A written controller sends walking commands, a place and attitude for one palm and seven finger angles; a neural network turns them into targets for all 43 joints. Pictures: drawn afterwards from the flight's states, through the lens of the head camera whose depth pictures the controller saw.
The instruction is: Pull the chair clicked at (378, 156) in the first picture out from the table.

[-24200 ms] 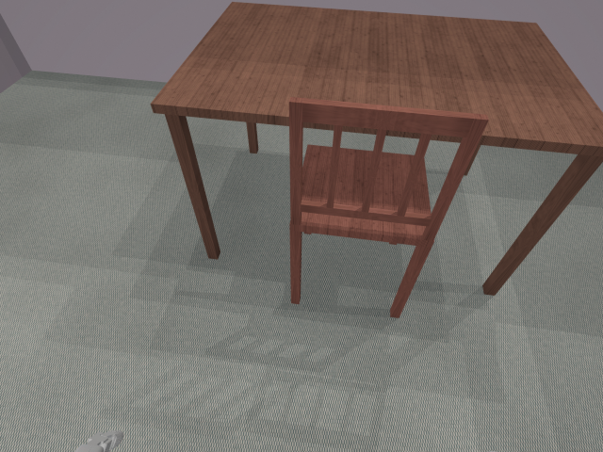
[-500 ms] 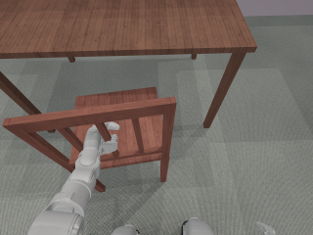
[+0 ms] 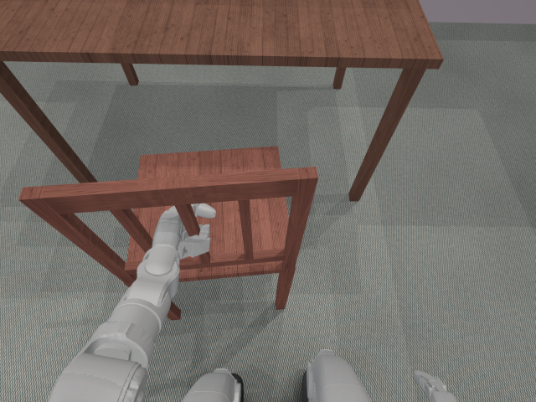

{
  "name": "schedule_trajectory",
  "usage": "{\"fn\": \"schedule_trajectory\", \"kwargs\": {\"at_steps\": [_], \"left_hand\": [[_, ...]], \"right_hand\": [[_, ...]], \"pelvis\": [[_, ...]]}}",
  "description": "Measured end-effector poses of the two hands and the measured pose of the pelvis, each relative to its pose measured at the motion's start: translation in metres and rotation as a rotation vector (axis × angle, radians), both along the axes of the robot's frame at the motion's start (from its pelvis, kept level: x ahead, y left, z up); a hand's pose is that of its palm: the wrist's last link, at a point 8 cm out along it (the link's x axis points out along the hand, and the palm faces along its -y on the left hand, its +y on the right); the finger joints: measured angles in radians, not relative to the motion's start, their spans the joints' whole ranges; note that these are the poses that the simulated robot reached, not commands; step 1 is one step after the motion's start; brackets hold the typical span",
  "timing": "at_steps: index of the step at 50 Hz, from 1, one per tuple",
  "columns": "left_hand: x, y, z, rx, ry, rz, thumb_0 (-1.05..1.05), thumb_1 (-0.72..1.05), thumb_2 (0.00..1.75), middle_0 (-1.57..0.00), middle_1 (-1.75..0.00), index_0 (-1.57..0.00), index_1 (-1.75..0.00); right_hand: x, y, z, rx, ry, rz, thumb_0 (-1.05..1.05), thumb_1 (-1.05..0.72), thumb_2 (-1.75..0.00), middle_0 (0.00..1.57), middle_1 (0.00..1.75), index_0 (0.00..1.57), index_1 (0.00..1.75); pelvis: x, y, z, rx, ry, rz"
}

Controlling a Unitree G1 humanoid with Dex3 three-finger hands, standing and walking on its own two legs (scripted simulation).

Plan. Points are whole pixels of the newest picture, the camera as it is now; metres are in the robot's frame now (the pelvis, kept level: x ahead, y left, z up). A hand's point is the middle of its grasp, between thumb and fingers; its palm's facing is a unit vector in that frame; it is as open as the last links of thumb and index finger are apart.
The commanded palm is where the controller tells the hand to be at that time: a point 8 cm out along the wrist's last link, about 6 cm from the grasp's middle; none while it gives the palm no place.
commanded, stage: step backward, pulling the chair out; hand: left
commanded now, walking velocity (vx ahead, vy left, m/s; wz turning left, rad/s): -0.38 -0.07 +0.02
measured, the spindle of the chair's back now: (195, 234) +0.39 +0.14 -0.09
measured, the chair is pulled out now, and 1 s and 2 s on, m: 0.33 0.57 0.67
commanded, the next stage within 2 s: stop walking, hand still on the chair in 0.84 s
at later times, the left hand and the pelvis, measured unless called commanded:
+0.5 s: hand (196, 301) +0.26 +0.12 -0.06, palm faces -0.09 -0.98 -0.18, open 5.1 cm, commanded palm +0.25 +0.17 -0.06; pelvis -0.12 +0.02 +0.00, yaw +2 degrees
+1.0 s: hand out of the picture +0.12 +0.14 -0.06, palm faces -0.12 -0.98 -0.17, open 5.1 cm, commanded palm +0.11 +0.19 -0.05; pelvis -0.24 +0.05 +0.00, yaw +0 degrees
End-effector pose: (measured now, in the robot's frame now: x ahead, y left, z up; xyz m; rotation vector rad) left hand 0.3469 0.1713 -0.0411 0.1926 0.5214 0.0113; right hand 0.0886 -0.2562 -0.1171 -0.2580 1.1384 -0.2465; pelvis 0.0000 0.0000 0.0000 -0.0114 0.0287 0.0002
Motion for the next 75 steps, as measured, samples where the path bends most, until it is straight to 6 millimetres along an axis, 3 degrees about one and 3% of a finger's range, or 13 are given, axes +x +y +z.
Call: {"fn": "schedule_trajectory", "kwargs": {"at_steps": [6, 12, 18, 22, 25, 29, 36, 43, 49, 53, 57, 65, 75], "left_hand": [[-0.026, 0.003, 0.001, 0.006, 0.011, 0.040, 0.04, 0.72, 0.82, -0.31, -1.22, -0.50, -1.45], [-0.050, 0.000, 0.002, 0.027, 0.022, 0.058, 0.04, 0.70, 0.82, -0.34, -1.19, -0.50, -1.45], [-0.073, -0.004, 0.004, 0.018, 0.044, 0.042, 0.05, 0.71, 0.80, -0.31, -1.19, -0.50, -1.45], [-0.088, -0.003, 0.003, 0.006, 0.035, -0.003, 0.04, 0.71, 0.80, -0.29, -1.22, -0.50, -1.45], [-0.101, 0.001, 0.002, -0.003, 0.011, -0.052, 0.03, 0.72, 0.79, -0.27, -1.24, -0.50, -1.45], [-0.124, 0.007, 0.002, -0.009, 0.011, -0.067, 0.03, 0.73, 0.79, -0.26, -1.25, -0.50, -1.45], [-0.165, 0.012, 0.004, 0.009, 0.020, -0.019, 0.04, 0.72, 0.82, -0.30, -1.21, -0.50, -1.45], [-0.200, 0.013, 0.006, 0.003, 0.058, -0.013, 0.05, 0.72, 0.82, -0.29, -1.19, -0.50, -1.45], [-0.229, 0.019, 0.004, -0.012, 0.035, -0.068, 0.04, 0.72, 0.82, -0.29, -1.25, -0.50, -1.45], [-0.256, 0.025, 0.007, -0.024, 0.030, -0.074, 0.04, 0.74, 0.81, -0.26, -1.24, -0.50, -1.45], [-0.282, 0.031, 0.007, -0.024, 0.045, -0.066, 0.05, 0.74, 0.82, -0.27, -1.25, -0.50, -1.45], [-0.321, 0.034, 0.008, -0.009, 0.062, -0.042, 0.04, 0.72, 0.82, -0.32, -1.25, -0.50, -1.45], [-0.337, 0.035, 0.009, -0.002, 0.078, -0.053, 0.03, 0.72, 0.83, -0.33, -1.28, -0.50, -1.45]], "right_hand": [[-0.020, 0.010, -0.006, 0.076, 0.004, 0.037, 0.00, -0.90, -0.90, 0.21, 0.30, 0.21, 0.30], [-0.045, -0.003, -0.013, 0.098, -0.015, -0.012, 0.00, -0.90, -0.90, 0.21, 0.30, 0.21, 0.30], [-0.072, -0.021, 0.003, 0.015, -0.018, -0.021, 0.00, -0.90, -0.90, 0.21, 0.30, 0.21, 0.30], [-0.089, -0.022, 0.009, -0.055, -0.019, -0.018, 0.00, -0.90, -0.90, 0.20, 0.30, 0.20, 0.30], [-0.105, -0.012, 0.012, -0.084, -0.013, -0.025, 0.00, -0.91, -0.90, 0.20, 0.30, 0.20, 0.30], [-0.127, 0.015, 0.014, -0.022, -0.010, -0.011, 0.00, -0.91, -0.90, 0.20, 0.30, 0.20, 0.30], [-0.167, 0.052, -0.015, 0.158, 0.027, 0.007, 0.00, -0.90, -0.90, 0.21, 0.30, 0.21, 0.30], [-0.200, 0.046, -0.008, 0.113, -0.003, -0.015, 0.00, -0.90, -0.90, 0.21, 0.30, 0.21, 0.30], [-0.229, 0.034, 0.003, -0.012, -0.063, -0.028, 0.00, -0.90, -0.90, 0.21, 0.30, 0.21, 0.30], [-0.252, 0.043, 0.013, -0.017, -0.061, -0.034, 0.00, -0.91, -0.90, 0.20, 0.30, 0.20, 0.30], [-0.269, 0.059, 0.007, 0.054, -0.033, -0.010, 0.00, -0.91, -0.90, 0.20, 0.30, 0.20, 0.30], [-0.275, 0.074, -0.002, 0.130, -0.049, -0.009, 0.01, -0.90, -0.90, 0.21, 0.30, 0.21, 0.30], [-0.244, 0.067, 0.011, 0.078, -0.164, -0.017, 0.01, -0.90, -0.90, 0.21, 0.30, 0.20, 0.30]], "pelvis": [[-0.020, -0.012, 0.004, -0.012, 0.010, -0.018], [-0.052, -0.021, 0.006, -0.015, 0.000, -0.033], [-0.080, -0.009, 0.013, 0.046, 0.030, -0.003], [-0.099, 0.010, 0.009, 0.041, 0.046, 0.028], [-0.117, 0.023, 0.005, 0.041, 0.036, 0.030], [-0.133, 0.026, 0.008, 0.022, 0.012, -0.003], [-0.159, 0.017, 0.007, -0.020, -0.016, -0.016], [-0.202, 0.025, 0.012, 0.040, -0.012, -0.009], [-0.232, 0.049, 0.002, 0.029, -0.009, 0.010], [-0.247, 0.054, 0.006, 0.023, -0.032, -0.010], [-0.254, 0.051, 0.008, 0.005, -0.030, -0.001], [-0.261, 0.044, 0.010, -0.002, -0.058, -0.004], [-0.249, 0.054, 0.012, 0.013, -0.070, -0.019]]}}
